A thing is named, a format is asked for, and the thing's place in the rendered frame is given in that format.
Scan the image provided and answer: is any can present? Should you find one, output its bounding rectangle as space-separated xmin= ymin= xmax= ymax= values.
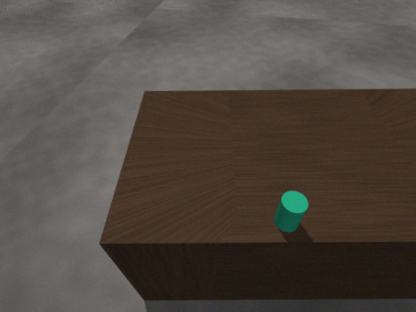
xmin=274 ymin=190 xmax=308 ymax=232

